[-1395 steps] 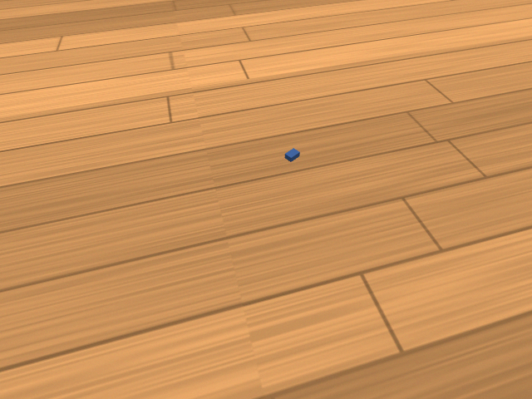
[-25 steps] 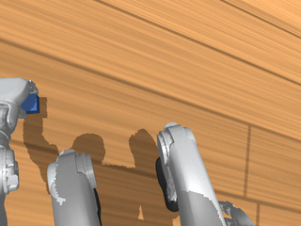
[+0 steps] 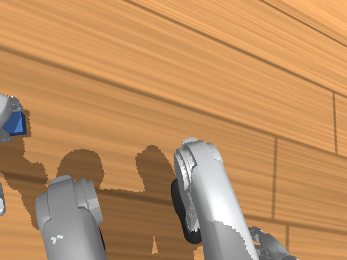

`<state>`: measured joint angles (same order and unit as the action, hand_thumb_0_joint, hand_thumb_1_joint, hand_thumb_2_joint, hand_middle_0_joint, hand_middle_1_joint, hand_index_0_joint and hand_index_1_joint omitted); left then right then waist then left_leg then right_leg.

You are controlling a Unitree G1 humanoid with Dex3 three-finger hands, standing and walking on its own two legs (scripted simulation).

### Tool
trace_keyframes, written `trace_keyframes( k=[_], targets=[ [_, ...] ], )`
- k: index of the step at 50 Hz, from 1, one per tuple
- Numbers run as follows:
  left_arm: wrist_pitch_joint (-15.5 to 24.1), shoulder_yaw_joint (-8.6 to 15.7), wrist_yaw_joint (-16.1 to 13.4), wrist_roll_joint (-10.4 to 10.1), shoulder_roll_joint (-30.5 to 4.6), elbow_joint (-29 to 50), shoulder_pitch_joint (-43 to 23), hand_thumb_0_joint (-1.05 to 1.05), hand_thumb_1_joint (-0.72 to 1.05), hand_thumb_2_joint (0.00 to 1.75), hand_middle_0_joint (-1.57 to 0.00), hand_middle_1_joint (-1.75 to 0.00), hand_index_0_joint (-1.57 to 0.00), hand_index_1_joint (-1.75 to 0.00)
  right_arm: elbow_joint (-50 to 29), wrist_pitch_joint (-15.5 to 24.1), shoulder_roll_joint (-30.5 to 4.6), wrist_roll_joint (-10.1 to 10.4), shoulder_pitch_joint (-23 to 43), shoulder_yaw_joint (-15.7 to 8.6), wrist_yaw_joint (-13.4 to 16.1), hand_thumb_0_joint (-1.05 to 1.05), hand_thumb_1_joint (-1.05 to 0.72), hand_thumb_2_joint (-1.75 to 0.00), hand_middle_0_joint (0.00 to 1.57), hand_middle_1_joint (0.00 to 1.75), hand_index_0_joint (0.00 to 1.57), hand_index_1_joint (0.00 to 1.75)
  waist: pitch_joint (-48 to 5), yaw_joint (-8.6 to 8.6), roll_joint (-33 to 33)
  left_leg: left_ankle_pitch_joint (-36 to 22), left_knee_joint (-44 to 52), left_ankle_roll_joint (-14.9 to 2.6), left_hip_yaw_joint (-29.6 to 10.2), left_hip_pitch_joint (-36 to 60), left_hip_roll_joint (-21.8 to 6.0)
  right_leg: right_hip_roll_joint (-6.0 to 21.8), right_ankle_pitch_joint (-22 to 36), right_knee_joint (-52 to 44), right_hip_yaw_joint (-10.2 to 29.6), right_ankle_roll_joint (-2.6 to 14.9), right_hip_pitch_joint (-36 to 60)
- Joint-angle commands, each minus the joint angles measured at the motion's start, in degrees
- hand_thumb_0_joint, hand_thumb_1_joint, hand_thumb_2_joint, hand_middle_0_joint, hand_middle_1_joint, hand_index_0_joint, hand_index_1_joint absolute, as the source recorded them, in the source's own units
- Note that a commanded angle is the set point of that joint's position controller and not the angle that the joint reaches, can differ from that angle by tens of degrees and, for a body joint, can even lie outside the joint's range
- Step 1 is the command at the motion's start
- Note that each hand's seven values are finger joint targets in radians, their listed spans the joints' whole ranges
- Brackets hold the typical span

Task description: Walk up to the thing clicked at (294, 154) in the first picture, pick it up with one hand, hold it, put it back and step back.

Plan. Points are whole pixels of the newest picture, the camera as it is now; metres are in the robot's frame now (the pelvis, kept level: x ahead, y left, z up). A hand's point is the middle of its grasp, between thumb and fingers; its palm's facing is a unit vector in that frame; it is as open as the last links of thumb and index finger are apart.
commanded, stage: rest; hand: left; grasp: from above
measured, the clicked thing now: (6, 124) +0.46 +0.28 -0.23
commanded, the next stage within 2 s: open in 1.22 s
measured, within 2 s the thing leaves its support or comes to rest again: rests again in 0.84 s
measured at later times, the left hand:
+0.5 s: hand (6, 130) +0.45 +0.28 -0.23, palm faces -0.46 -0.09 -0.88, open 7.7 cm
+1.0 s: hand (9, 131) +0.45 +0.28 -0.25, palm faces -0.46 -0.09 -0.88, open 7.7 cm
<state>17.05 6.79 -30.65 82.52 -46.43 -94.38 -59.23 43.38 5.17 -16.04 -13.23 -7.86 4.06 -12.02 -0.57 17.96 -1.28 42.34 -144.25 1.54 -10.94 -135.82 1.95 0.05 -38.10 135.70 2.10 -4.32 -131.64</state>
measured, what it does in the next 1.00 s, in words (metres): stands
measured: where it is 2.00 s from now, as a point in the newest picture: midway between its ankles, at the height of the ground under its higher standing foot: (145, 244)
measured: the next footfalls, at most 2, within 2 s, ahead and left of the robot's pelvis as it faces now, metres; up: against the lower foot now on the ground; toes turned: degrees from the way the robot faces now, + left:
none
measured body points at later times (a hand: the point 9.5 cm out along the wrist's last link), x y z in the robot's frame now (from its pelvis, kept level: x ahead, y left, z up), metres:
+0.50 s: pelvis +0.00 +0.00 -0.02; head +0.26 +0.10 +0.34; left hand +0.47 +0.29 -0.18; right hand +0.03 -0.28 -0.08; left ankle +0.06 +0.13 -0.27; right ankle +0.11 -0.16 -0.27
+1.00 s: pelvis +0.00 +0.01 -0.02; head +0.25 +0.12 +0.33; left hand +0.47 +0.28 -0.20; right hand +0.04 -0.26 -0.08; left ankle +0.06 +0.13 -0.27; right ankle +0.11 -0.16 -0.27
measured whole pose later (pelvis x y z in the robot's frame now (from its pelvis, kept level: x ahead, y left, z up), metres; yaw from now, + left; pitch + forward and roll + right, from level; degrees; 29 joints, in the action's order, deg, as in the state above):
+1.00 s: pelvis +0.00 +0.01 -0.02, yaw -4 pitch +28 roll -15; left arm 15.9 8.6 -37.4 82.1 -53.1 -102.5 -58.6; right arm 42.3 12.1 -18.5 -18.1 -4.9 10.8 -18.3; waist 5.6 21.4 -4.3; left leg 44.3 -150.8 1.0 -14.9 -135.5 1.9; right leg -1.4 -37.9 138.4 -0.8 -4.8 -129.7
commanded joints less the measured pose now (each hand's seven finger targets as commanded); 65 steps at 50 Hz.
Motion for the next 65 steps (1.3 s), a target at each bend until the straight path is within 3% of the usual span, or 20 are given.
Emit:
trace_keyframes(
  k=[1,3,4,6,8,11,19,20,22,24,26,27,29,32,33,41,43,49,56,65],
  targets=[
    [-0.35,1.71,-3.02,-1.38,-12.69,5.87,-16.47,0.0,0.84,0.24,-1.18,-0.2,-1.2,-0.17,-0.11,0.62,-16.71,0.05,-11.71,-4.48,0.23,0.0,-0.91,-0.9,0.2,0.3,0.2,0.3,-36.51,0.92,21.63,-13.37,16.25,-2.03,7.73,31.42,0.2,-0.97,13.26,-8.92,-12.59,4.65,16.68],
    [0.01,3.15,-3.39,-1.44,-14.26,7.64,-17.24,0.0,0.87,0.23,-1.18,-0.22,-1.21,-0.19,-0.66,0.9,-17.18,-0.51,-11.65,-4.37,-0.16,0.0,-0.9,-0.9,0.2,0.3,0.2,0.3,-38.15,1.01,22.98,-15.43,16.04,-1.59,7.18,33.27,-0.07,-0.92,14.71,-7.75,-13.1,4.53,16.93],
    [-0.28,2.12,-3.42,-1.41,-12.69,5.65,-15.89,0.0,0.87,0.23,-1.19,-0.21,-1.22,-0.18,-0.34,0.79,-16.98,-0.62,-11.59,-4.11,-0.31,0.0,-0.91,-0.9,0.2,0.3,0.2,0.3,-38.29,1.29,23.07,-15.93,15.76,-1.54,7.18,33.79,-0.04,-1.01,15.04,-7.4,-13.17,4.4,16.86],
    [-0.32,1.03,-3.34,-1.04,-11.74,2.71,-16.65,0.0,0.89,0.22,-1.2,-0.21,-1.23,-0.18,-0.16,1.14,-16.98,-1.21,-11.61,-3.61,-0.82,0.0,-0.9,-0.9,0.2,0.3,0.2,0.3,-35.45,3.63,20.69,-15.19,14.07,-1.86,7.21,31.27,-0.15,-1.26,15.53,-7.17,-13.3,4.17,17.08],
    [-0.28,4.12,-3.74,-1.06,-16.37,5.03,-15.61,0.0,0.88,0.26,-1.2,-0.22,-1.23,-0.19,-0.43,1.17,-17.95,-1.21,-11.51,-3.66,-0.73,0.0,-0.91,-0.9,0.2,0.3,0.2,0.3,-37.65,2.02,21.13,-16.73,13.37,-2.17,7.44,32.22,0.03,-1.41,17.13,-7.5,-12.99,4.14,19.4],
    [0.13,4.27,-4.27,-1.07,-16.34,4.06,-15.75,0.0,0.9,0.24,-1.21,-0.22,-1.24,-0.19,-0.61,1.62,-18.42,-2.12,-11.99,-2.98,-1.3,0.0,-0.91,-0.9,0.2,0.3,0.2,0.3,-34.79,3.37,21.39,-16.22,13.06,-1.94,7.32,31.0,-0.16,-1.45,16.45,-7.28,-13.59,4.13,18.98],
    [0.98,2.94,-5.48,-1.14,-17.18,2.63,-15.02,0.0,0.93,0.24,-1.24,-0.19,-1.27,-0.17,-0.3,2.68,-18.92,-2.57,-10.27,-2.01,-1.85,0.0,-0.91,-0.9,0.2,0.3,0.2,0.3,-33.11,3.88,22.31,-13.21,11.71,-2.25,6.99,30.15,-0.44,-2.19,14.74,-7.04,-14.23,4.02,19.06],
    [1.08,4.69,-5.87,-1.0,-19.16,2.35,-15.08,0.0,0.94,0.24,-1.25,-0.2,-1.27,-0.17,-0.04,2.7,-19.34,-2.85,-10.85,-1.95,-1.96,0.0,-0.91,-0.9,0.2,0.3,0.2,0.3,-32.94,4.22,21.17,-13.05,11.57,-2.31,6.69,29.02,-0.51,-2.29,14.51,-7.0,-14.49,4.1,19.4],
    [0.92,4.81,-6.34,-1.06,-19.2,2.36,-14.2,0.0,0.94,0.24,-1.26,-0.18,-1.28,-0.16,-0.38,2.61,-19.45,-2.72,-10.35,-1.84,-1.94,0.0,-0.91,-0.9,0.2,0.3,0.2,0.3,-32.93,3.76,21.18,-13.21,11.61,-2.13,6.61,28.75,-0.41,-2.29,14.68,-6.92,-14.42,4.21,19.49],
    [1.06,2.06,-6.61,-1.4,-15.75,3.67,-15.05,0.0,0.93,0.25,-1.26,-0.17,-1.28,-0.16,-0.51,2.82,-18.79,-2.78,-8.81,-1.57,-2.15,0.0,-0.91,-0.9,0.2,0.3,0.2,0.3,-33.26,3.59,22.89,-13.39,12.28,-1.88,6.36,30.11,-0.56,-2.48,14.79,-6.85,-14.67,4.04,18.93],
    [0.82,1.51,-6.86,-1.08,-15.59,0.65,-14.46,0.0,0.96,0.21,-1.26,-0.19,-1.29,-0.16,-0.37,3.26,-19.18,-3.33,-9.17,-1.05,-2.52,0.0,-0.91,-0.9,0.2,0.3,0.2,0.3,-31.76,5.07,22.54,-13.12,11.82,-2.03,6.08,29.96,-0.64,-2.58,14.97,-6.36,-15.19,3.91,18.48],
    [0.78,1.15,-6.79,-1.22,-15.39,1.76,-14.62,0.0,0.93,0.21,-1.25,-0.18,-1.27,-0.15,-0.42,3.49,-19.47,-3.16,-8.79,-1.15,-2.58,0.0,-0.91,-0.9,0.2,0.3,0.2,0.3,-31.79,4.59,22.83,-12.89,12.31,-1.87,6.01,30.48,-0.61,-2.5,14.48,-6.51,-15.09,3.72,18.38],
    [0.48,3.47,-7.42,-1.02,-18.61,1.19,-14.48,0.0,0.95,0.23,-1.26,-0.19,-1.28,-0.16,0.13,3.6,-20.3,-3.32,-9.49,-1.32,-2.77,0.0,-0.91,-0.9,0.2,0.3,0.2,0.3,-32.17,4.44,23.81,-14.17,12.37,-1.58,5.27,30.74,-0.79,-2.56,15.4,-5.65,-15.59,3.99,17.87],
    [0.15,3.05,-8.03,-0.38,-18.16,1.23,-14.87,0.0,0.96,0.25,-1.28,-0.17,-1.3,-0.15,-0.26,4.03,-20.37,-3.56,-8.26,-0.94,-3.3,0.0,-0.91,-0.9,0.2,0.3,0.2,0.3,-31.03,4.39,24.26,-14.88,12.46,-1.15,5.08,31.42,-0.86,-2.5,15.69,-5.53,-15.63,3.96,17.38],
    [0.18,1.47,-7.84,-0.49,-16.13,0.27,-15.94,0.0,0.96,0.23,-1.29,-0.17,-1.3,-0.15,-0.83,4.48,-20.69,-3.69,-7.9,-0.61,-3.56,0.0,-0.91,-0.9,0.2,0.3,0.2,0.3,-29.0,5.72,24.7,-14.6,11.77,-0.98,5.1,31.05,-0.83,-2.21,15.31,-4.96,-15.79,3.92,16.18],
    [-0.58,2.63,-8.93,-0.18,-18.01,-2.86,-14.16,0.0,0.96,0.19,-1.27,-0.17,-1.3,-0.15,-0.8,5.97,-20.68,-4.26,-6.89,0.66,-5.02,0.0,-0.91,-0.91,0.2,0.3,0.2,0.3,-27.73,5.53,24.35,-12.51,11.92,-1.01,4.43,29.85,-0.92,-2.46,14.24,-4.88,-15.86,3.77,17.14],
    [-0.81,0.79,-8.68,-0.54,-15.8,-1.55,-15.5,0.0,0.95,0.2,-1.27,-0.17,-1.3,-0.15,-1.41,6.43,-21.16,-4.53,-6.19,0.54,-5.31,0.0,-0.91,-0.91,0.2,0.3,0.2,0.3,-28.27,6.07,24.0,-13.0,11.49,-1.06,4.59,30.09,-0.86,-2.52,14.86,-5.21,-15.83,3.63,17.36],
    [-0.62,2.48,-8.8,-1.51,-18.43,-2.3,-14.11,0.0,0.92,0.2,-1.25,-0.16,-1.27,-0.14,-0.66,7.11,-21.45,-4.5,-7.24,1.45,-6.03,0.0,-0.91,-0.91,0.2,0.3,0.2,0.3,-28.59,6.26,25.01,-14.74,11.84,-0.86,3.29,31.19,-1.29,-2.57,15.9,-4.41,-16.3,3.48,18.3],
    [-0.21,0.11,-9.11,-2.46,-17.01,-2.21,-14.32,0.0,0.89,0.21,-1.25,-0.14,-1.26,-0.13,-1.13,7.81,-22.16,-4.39,-5.04,1.65,-5.99,0.0,-0.92,-0.91,0.2,0.3,0.2,0.3,-27.52,6.16,23.57,-12.53,11.08,-1.19,3.3,29.03,-1.32,-2.88,14.54,-5.37,-16.08,3.88,18.51],
    [0.15,0.35,-10.17,-2.49,-18.78,-3.04,-13.42,0.0,0.86,0.22,-1.22,-0.16,-1.23,-0.15,-1.3,8.06,-22.73,-4.63,-4.91,2.7,-6.09,0.0,-0.92,-0.91,0.2,0.3,0.2,0.3,-27.31,6.3,22.9,-13.19,11.54,-1.12,2.35,29.32,-1.58,-3.11,14.99,-5.54,-16.51,4.0,19.2]
  ],
)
